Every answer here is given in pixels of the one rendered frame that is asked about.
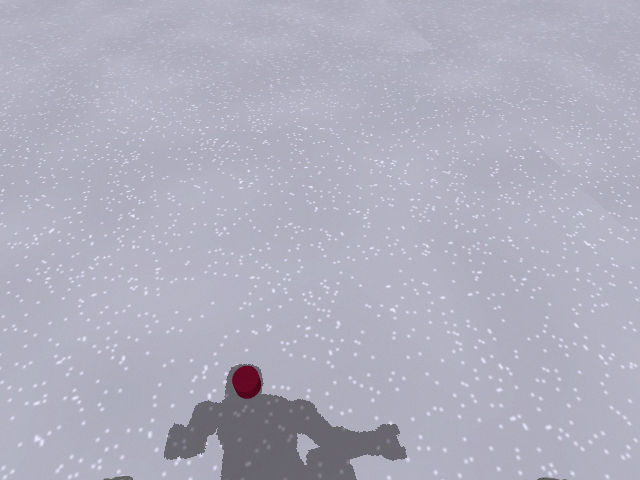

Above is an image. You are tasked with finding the tin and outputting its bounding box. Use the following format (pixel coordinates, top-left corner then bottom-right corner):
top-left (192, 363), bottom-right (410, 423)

top-left (232, 366), bottom-right (261, 399)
